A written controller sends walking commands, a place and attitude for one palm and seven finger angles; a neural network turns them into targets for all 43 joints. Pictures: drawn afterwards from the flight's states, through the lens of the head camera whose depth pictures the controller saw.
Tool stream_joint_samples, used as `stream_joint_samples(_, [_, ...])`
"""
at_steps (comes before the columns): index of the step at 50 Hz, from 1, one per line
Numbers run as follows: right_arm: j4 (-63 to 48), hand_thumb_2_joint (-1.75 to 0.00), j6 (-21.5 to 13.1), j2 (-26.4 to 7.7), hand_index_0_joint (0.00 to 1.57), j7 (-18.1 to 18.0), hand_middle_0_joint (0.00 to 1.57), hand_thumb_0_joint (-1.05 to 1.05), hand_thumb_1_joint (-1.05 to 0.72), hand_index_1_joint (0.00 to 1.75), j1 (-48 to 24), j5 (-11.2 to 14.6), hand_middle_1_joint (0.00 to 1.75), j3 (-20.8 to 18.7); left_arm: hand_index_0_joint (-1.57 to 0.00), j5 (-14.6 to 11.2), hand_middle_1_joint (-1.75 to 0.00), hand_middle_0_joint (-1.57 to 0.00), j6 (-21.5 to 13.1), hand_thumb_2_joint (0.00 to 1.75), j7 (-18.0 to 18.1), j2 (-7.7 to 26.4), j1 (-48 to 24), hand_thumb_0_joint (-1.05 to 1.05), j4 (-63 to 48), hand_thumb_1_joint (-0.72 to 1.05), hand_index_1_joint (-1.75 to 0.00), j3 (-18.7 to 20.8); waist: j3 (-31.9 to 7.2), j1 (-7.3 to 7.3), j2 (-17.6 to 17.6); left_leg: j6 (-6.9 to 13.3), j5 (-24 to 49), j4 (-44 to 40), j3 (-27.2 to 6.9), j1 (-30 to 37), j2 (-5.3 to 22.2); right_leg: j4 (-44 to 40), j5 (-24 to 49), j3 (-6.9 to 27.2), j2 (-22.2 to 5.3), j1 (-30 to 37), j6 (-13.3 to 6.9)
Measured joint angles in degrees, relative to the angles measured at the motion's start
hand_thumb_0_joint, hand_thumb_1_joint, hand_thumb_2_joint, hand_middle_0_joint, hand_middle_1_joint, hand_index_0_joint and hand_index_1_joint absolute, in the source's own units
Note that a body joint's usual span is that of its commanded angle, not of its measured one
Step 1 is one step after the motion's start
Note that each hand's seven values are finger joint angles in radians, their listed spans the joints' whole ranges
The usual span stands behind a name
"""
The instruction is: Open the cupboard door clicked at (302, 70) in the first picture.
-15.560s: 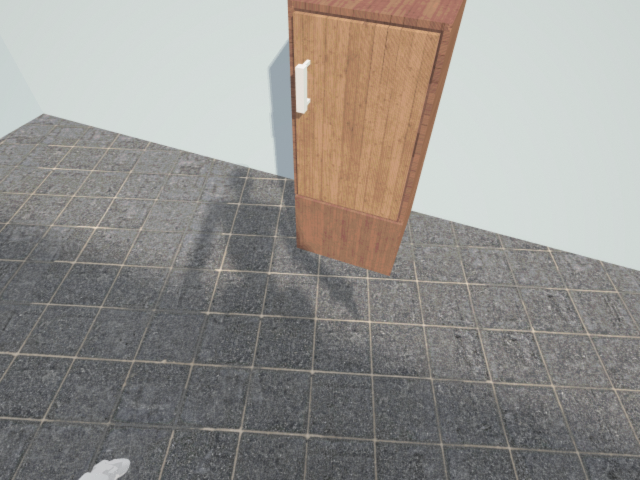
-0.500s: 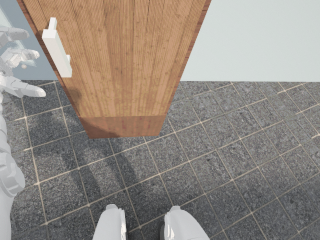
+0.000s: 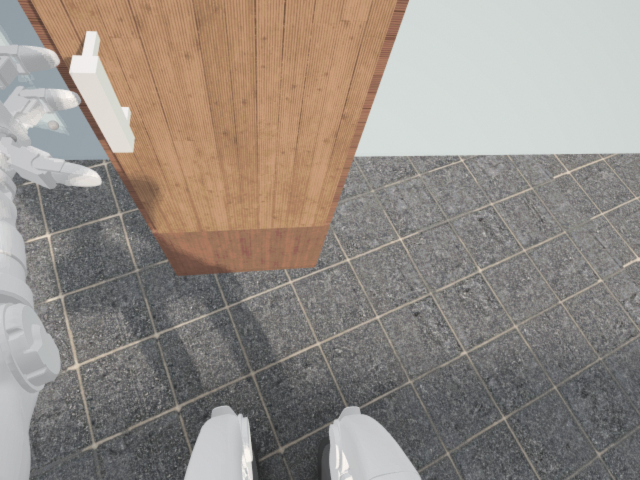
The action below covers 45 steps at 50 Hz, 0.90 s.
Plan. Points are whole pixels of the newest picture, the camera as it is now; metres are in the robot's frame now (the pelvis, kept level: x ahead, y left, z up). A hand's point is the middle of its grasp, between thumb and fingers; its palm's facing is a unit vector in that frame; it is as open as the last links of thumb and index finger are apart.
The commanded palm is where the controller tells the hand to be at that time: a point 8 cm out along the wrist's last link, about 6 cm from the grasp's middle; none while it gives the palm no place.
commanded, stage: slide the fingers in behind the handle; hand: left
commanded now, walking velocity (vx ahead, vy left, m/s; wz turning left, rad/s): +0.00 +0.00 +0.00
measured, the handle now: (108, 95) +0.56 +0.22 +0.07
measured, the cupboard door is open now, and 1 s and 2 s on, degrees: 0 0 0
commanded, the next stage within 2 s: close the thumb around the handle in 1.48 s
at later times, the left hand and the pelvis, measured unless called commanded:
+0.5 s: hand (98, 127) +0.50 +0.22 +0.08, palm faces +0.04 -1.00 -0.02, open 14.0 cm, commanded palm +0.48 +0.25 +0.07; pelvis +0.00 -0.01 +0.00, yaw +0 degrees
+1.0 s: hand (125, 126) +0.51 +0.19 +0.07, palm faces +0.05 -1.00 -0.01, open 14.0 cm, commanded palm +0.48 +0.23 +0.07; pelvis +0.00 -0.02 +0.00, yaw +1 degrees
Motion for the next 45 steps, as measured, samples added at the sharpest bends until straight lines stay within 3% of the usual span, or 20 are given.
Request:
stream_joint_samples(6, [0.6, -0.9, 0.1, -0.2, 0.2, 0.2, 0.21, 0.0, -0.9, 0.3, 0.2, -0.2, 0.3, -0.8, -0.3, -0.1, -1.2, -0.3, -0.2, 0.3, 0.6, -2.8, 0.9, -0.01, -1.7, -0.5, -1.2, -2.3, -0.3, 0.37, 0.2, -0.2, 0.2, -0.3, -0.2, 0.2, -0.2, -0.1, 0.0, -0.2, -0.1, 0.2, -0.2])
stream_joint_samples(11, [0.3, -0.9, -0.1, -0.3, 0.2, 0.3, 0.21, 0.0, -0.9, 0.3, -0.5, -0.2, 0.3, -0.9, -0.3, 0.4, -1.2, -0.3, -0.3, 0.3, 2.9, -5.0, 1.1, -0.01, -1.4, -0.5, -1.2, -1.8, -0.6, 0.04, 0.0, -0.4, 0.3, -0.6, 0.0, 0.7, -0.1, 0.1, -0.1, 0.0, -0.1, 0.4, -0.4])
stream_joint_samples(17, [-0.5, -0.9, -0.6, -0.2, 0.2, 0.4, 0.21, 0.0, -0.9, 0.3, -1.2, -0.4, 0.3, -0.9, -0.3, 2.0, -1.2, -0.3, -1.4, 0.3, 5.5, -4.8, 0.9, -0.01, -1.4, -0.5, -1.2, -1.3, -0.4, -0.55, -0.1, -0.8, 0.2, -0.2, 0.0, 0.6, 0.2, 0.7, -0.3, 0.1, 0.2, 0.1, -0.8])
stream_joint_samples(29, [0.3, -0.9, -0.2, 0.1, 0.2, 0.6, 0.21, 0.0, -0.9, 0.3, -0.9, 0.1, 0.3, -1.0, -0.29, 0.1, -1.2, -0.3, -0.7, 0.3, 4.8, -6.1, 1.6, -0.01, -0.8, -0.5, -1.19, -3.6, -0.6, 0.7, 0.3, -1.4, 0.3, -1.0, -0.3, 1.8, 0.1, 0.5, -0.6, -0.2, 0.2, 1.2, -1.3])
stream_joint_samples(36, [0.8, -0.9, -1.1, 0.1, 0.2, 0.7, 0.21, 0.0, -0.9, 0.3, -1.6, -0.2, 0.3, -1.4, -0.3, 0.6, -1.2, -0.3, -2.4, 0.3, 6.3, -7.4, 0.4, -0.01, -1.3, -0.5, -1.2, -4.0, -0.7, 0.33, 0.0, -1.6, 0.1, 0.0, -0.7, 0.5, 0.1, 1.6, -1.1, -0.5, 0.3, -0.1, -1.6])
stream_joint_samples(45, [0.3, -0.9, -0.7, 0.2, 0.2, 1.1, 0.2, 0.0, -0.9, 0.3, -1.2, -0.1, 0.3, -1.5, -0.3, 1.0, -1.2, -0.3, -1.3, 0.3, 7.9, -8.3, 1.4, -0.01, -2.0, -0.5, -1.2, -3.5, -0.9, 0.11, 0.3, -1.6, -0.1, -0.5, -0.2, 1.5, 0.3, 1.2, -1.0, 0.0, 0.4, 0.5, -1.5])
